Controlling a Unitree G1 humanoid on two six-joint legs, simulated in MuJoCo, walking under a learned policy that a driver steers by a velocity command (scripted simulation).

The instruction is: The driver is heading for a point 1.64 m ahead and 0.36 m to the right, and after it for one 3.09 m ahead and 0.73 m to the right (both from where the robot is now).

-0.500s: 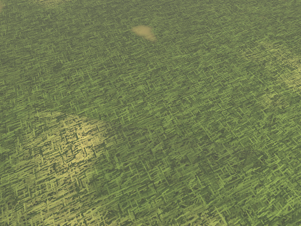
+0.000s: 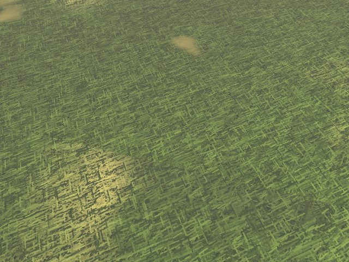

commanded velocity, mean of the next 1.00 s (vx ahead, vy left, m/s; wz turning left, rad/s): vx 0.48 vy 0.00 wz -0.36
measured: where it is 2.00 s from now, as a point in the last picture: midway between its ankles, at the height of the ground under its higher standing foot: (259, 161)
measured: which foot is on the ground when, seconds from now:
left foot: up 0.00-0.18, down 0.20-0.76, up 0.78-1.00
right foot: down 0.00-0.22, up 0.24-0.76, down 0.78-1.00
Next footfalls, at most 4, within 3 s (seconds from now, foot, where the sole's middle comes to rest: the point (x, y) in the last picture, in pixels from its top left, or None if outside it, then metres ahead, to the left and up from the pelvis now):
0.20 left None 0.30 0.14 -0.78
0.78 right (232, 246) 0.58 -0.13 -0.78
1.22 left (207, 179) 0.88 -0.03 -0.78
1.72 right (284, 175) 0.98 -0.41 -0.88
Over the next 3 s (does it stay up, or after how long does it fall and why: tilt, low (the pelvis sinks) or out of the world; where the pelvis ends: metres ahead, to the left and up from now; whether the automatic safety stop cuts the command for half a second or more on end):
stays up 1.54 -0.37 -0.10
